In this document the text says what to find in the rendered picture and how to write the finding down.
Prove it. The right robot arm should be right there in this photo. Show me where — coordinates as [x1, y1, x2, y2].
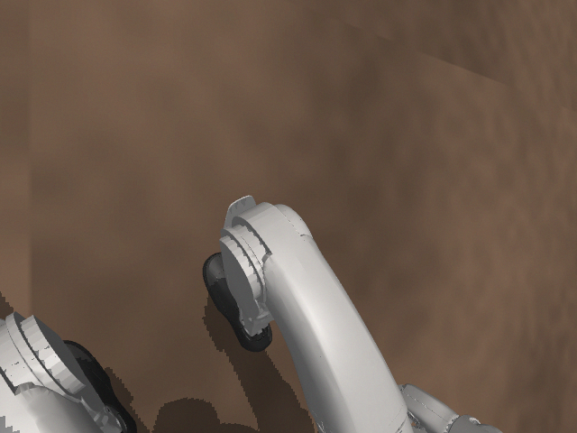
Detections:
[448, 415, 502, 433]

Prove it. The left robot foot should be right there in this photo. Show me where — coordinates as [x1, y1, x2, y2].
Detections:
[63, 340, 137, 433]

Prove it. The right robot hand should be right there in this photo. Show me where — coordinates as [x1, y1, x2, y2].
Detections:
[398, 383, 461, 433]

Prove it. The right robot foot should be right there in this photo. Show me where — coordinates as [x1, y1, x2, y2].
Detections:
[203, 253, 272, 352]

